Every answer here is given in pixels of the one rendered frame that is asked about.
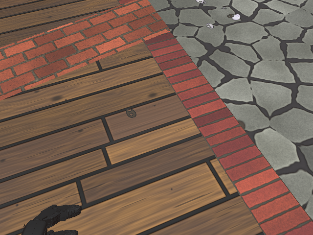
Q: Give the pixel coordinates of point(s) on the robot left hand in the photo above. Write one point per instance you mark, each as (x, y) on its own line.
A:
(49, 217)

